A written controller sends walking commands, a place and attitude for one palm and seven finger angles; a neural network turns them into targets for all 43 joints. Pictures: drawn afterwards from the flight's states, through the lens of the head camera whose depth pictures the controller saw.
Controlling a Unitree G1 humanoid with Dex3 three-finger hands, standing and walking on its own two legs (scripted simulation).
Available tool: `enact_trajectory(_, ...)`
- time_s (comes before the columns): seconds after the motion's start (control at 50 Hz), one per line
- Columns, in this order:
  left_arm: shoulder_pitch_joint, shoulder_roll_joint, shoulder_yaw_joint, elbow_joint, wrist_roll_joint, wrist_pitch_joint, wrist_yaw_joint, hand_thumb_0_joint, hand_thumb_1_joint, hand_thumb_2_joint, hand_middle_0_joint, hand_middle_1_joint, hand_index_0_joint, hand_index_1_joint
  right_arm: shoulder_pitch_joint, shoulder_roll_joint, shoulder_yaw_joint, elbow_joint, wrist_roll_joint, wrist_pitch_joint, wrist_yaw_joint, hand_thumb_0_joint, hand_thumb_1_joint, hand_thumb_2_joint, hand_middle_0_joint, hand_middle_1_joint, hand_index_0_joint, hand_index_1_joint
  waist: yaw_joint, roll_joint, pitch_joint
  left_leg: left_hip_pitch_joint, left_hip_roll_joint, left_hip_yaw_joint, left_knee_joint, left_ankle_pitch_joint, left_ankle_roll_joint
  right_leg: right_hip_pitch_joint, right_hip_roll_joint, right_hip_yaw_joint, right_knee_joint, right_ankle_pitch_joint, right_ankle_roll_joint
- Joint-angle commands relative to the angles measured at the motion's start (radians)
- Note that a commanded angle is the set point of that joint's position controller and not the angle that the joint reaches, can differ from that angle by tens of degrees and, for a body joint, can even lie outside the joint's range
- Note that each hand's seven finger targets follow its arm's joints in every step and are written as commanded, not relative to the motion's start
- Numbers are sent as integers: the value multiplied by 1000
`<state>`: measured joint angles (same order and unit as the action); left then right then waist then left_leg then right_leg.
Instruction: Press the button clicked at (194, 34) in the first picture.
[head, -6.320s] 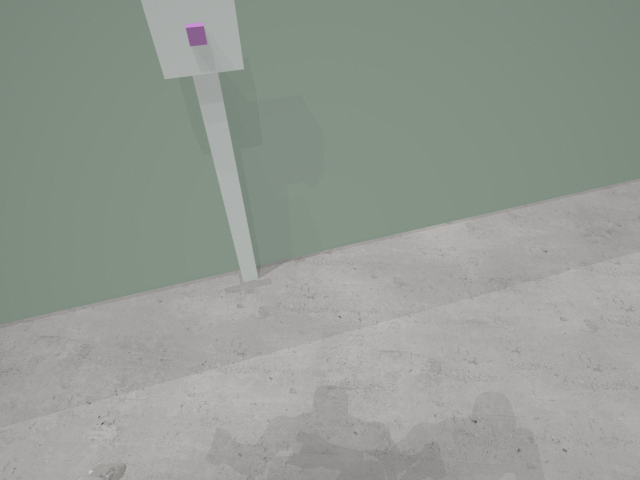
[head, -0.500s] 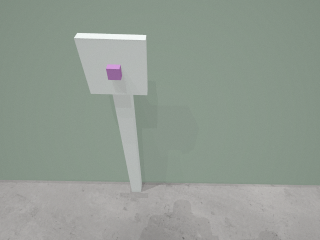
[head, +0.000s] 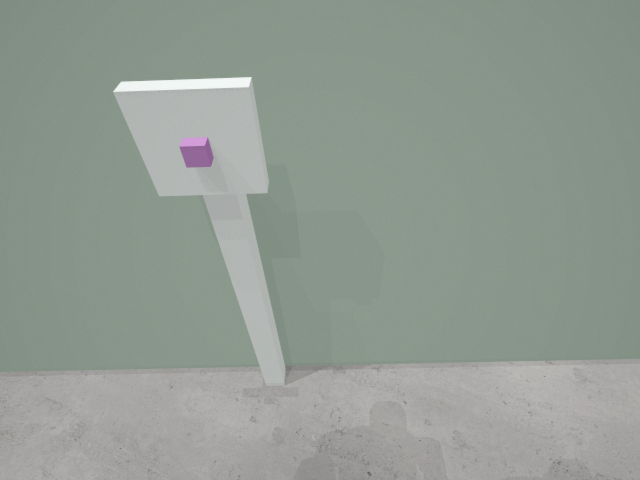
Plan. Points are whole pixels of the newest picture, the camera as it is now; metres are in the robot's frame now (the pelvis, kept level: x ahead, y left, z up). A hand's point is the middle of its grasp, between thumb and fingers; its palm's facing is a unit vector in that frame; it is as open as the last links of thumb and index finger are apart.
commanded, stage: come to a stop and stand still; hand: left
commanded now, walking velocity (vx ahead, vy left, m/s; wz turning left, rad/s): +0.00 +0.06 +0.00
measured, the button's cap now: (197, 151) +0.51 +0.22 +0.16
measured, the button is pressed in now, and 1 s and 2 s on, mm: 0 0 0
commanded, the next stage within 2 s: look again from close up in 0.68 s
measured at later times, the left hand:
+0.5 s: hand out of the picture +0.02 +0.24 -0.17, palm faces +0.01 -0.97 -0.25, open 7.4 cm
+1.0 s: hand out of the picture +0.02 +0.19 -0.17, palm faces +0.00 -0.98 -0.22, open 7.3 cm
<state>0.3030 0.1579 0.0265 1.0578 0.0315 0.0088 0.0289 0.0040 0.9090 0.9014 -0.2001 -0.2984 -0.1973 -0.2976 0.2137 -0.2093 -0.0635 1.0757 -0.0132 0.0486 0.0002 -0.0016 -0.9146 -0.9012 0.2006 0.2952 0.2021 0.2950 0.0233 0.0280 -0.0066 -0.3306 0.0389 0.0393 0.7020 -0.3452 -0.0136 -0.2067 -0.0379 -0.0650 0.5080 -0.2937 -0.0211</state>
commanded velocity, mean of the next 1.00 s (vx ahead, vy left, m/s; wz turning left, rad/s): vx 0.00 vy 0.00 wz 0.00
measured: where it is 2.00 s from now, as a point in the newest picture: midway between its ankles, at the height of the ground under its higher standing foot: outside the picture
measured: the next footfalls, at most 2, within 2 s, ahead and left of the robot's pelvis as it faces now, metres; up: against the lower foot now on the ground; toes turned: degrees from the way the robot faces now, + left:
left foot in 0.10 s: +0.01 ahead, +0.15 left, +0.00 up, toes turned +4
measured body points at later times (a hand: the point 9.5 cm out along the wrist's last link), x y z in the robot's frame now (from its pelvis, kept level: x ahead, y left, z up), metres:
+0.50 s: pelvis +0.00 +0.05 -0.01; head +0.01 +0.03 +0.44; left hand +0.02 +0.29 -0.15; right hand -0.01 -0.16 -0.17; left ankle -0.02 +0.14 -0.74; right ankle -0.01 -0.10 -0.74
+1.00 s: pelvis +0.02 +0.02 +0.00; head +0.04 +0.00 +0.45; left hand +0.02 +0.25 -0.16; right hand +0.02 -0.20 -0.17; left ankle -0.02 +0.14 -0.74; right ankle -0.01 -0.10 -0.74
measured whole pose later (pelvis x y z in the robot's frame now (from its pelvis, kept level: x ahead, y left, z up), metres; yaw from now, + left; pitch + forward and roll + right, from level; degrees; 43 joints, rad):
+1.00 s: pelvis +0.02 +0.02 +0.00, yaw -1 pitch +0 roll +1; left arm 0.26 0.14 0.00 1.13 0.02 -0.01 0.04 0.01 0.92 0.90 -0.20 -0.30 -0.20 -0.30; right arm 0.26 -0.17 0.00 1.11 -0.01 -0.01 -0.03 0.00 -0.91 -0.90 0.20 0.30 0.20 0.29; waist 0.00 0.02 0.04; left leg -0.14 0.02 0.08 0.47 -0.32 -0.01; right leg -0.19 -0.05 -0.04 0.52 -0.33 0.02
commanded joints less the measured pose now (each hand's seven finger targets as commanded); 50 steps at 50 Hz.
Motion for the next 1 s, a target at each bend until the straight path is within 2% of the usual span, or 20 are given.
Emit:
enact_trajectory(0.0,30,168,36,-28,-6,-28,7,0,900,900,-200,-300,-200,-300,0,-20,18,-52,-2,-37,-7,0,-900,-900,200,300,200,300,16,-162,78,-8,13,-3,-123,-12,-10,20,-245,222,-209,244,-114)
enact_trajectory(0.04,15,168,34,-18,-16,-27,10,0,900,900,-200,-300,-200,-300,56,-21,25,-28,3,-48,-16,0,-900,-900,200,300,200,300,-3,-144,23,108,12,-2,-278,116,-8,38,-217,175,-135,370,-82)
enact_trajectory(0.08,14,126,23,-12,-22,-24,8,0,900,900,-200,-300,-200,-300,85,-49,26,-8,0,-60,-23,0,-900,-900,200,300,200,300,0,-43,-6,221,80,-57,-296,368,18,-21,-129,99,-82,317,-23)
enact_trajectory(0.1,11,112,20,-13,-20,-22,8,0,900,900,-200,-300,-200,-300,84,-60,26,-4,0,-61,-27,0,-900,-900,200,300,200,300,4,-47,-19,221,103,-55,-278,385,25,-19,-107,84,-97,271,-7)
enact_trajectory(0.12,-4,107,16,1,-21,-21,8,0,900,900,-200,-300,-200,-300,89,-57,30,11,1,-66,-30,0,-900,-900,200,300,200,300,-3,0,-32,213,100,-57,-282,425,27,11,-98,68,-86,286,2)
enact_trajectory(0.16,-16,108,11,16,-23,-17,9,0,900,900,-200,-300,-200,-300,91,-56,33,25,4,-68,-32,0,-900,-900,200,300,200,300,0,24,-19,189,100,-58,-302,448,28,53,-86,54,-83,272,11)
enact_trajectory(0.18,114,130,3,63,-20,-39,50,0,900,900,-200,-300,-200,-300,-34,-78,35,-70,13,-76,-21,0,-900,-900,200,300,200,300,40,-27,90,69,78,3,-82,261,-7,7,-160,161,-133,562,2)
enact_trajectory(0.2,32,186,3,8,-15,-56,37,0,900,900,-200,-300,-200,-300,70,-16,40,-85,7,-58,-15,0,-900,-900,200,300,200,300,-45,-50,24,66,30,-7,-117,-26,1,-9,-225,206,-164,310,-53)
enact_trajectory(0.22,-23,173,0,-17,-12,-55,28,0,900,900,-200,-300,-200,-300,118,-15,44,-72,2,-55,-10,0,-900,-900,200,300,200,300,-59,-32,24,118,31,-6,-160,-3,4,-86,-191,166,-165,60,-72)
enact_trajectory(0.24,-37,155,0,-32,-13,-51,22,0,900,900,-200,-300,-200,-300,164,-20,47,-71,-3,-64,-6,0,-900,-900,200,300,200,300,-69,37,27,122,39,-35,-224,85,14,-98,-129,123,-102,-2,-58)
enact_trajectory(0.26,-35,142,-1,-40,-13,-42,18,0,900,900,-200,-300,-200,-300,181,-40,47,-73,-9,-75,-4,0,-900,-900,200,300,200,300,-52,140,17,86,74,-74,-257,165,34,-61,-75,62,-32,-12,-34)
enact_trajectory(0.28,-21,122,-6,-35,-17,-34,15,0,900,900,-200,-300,-200,-300,158,-55,48,-80,-8,-79,-9,0,-900,-900,200,300,200,300,-34,185,26,49,104,-115,-306,220,54,-29,-36,31,6,-13,-17)
enact_trajectory(0.32,6,90,-16,-22,-16,-28,12,0,900,900,-200,-300,-200,-300,141,-68,49,-99,-4,-80,-19,0,-900,-900,200,300,200,300,-13,113,47,30,114,-126,-327,255,75,2,-21,16,11,2,-9)
enact_trajectory(0.38,4,82,-19,-9,-17,-27,7,0,900,900,-200,-300,-200,-300,145,-60,52,-92,-3,-81,-24,0,-900,-900,200,300,200,300,-15,-7,81,41,90,-106,-333,217,70,-5,-40,37,-15,57,-8)
enact_trajectory(0.56,12,88,-17,4,-18,-19,7,0,900,900,-200,-300,-200,-300,156,-56,58,-48,-4,-81,-25,0,-900,-900,200,300,200,300,-14,-6,102,69,79,-95,-385,169,70,-7,-49,47,-27,73,0)
enact_trajectory(0.66,18,91,-15,15,-18,-26,9,0,900,900,-200,-300,-200,-300,160,-49,58,-28,-2,-84,-28,0,-900,-900,200,300,200,300,-20,-48,54,138,70,-59,-339,283,63,5,-63,59,-30,173,1)
enact_trajectory(0.72,18,92,-13,22,-18,-28,11,0,900,900,-200,-300,-200,-300,152,-43,57,-14,-1,-85,-31,0,-900,-900,200,300,200,300,-20,-25,46,162,69,-43,-323,347,57,10,-69,64,-25,237,0)
enact_trajectory(0.76,22,92,-13,27,-17,-31,11,0,900,900,-200,-300,-200,-300,148,-38,57,-8,-1,-82,-32,0,-900,-900,200,300,200,300,-21,-48,47,167,66,-39,-313,333,55,10,-72,68,-33,253,-4)
enact_trajectory(0.9,22,98,-12,43,-17,-35,10,0,900,900,-200,-300,-200,-300,126,-29,55,13,-1,-77,-35,0,-900,-900,200,300,200,300,-23,-19,49,183,65,-22,-298,327,41,13,-79,82,-49,319,-13)
enact_trajectory(0.98,22,94,-13,45,-17,-35,10,0,900,900,-200,-300,-200,-300,121,-30,55,19,-1,-75,-36,0,-900,-900,200,300,200,300,-23,-35,55,185,67,-20,-297,319,38,15,-77,84,-58,331,-16)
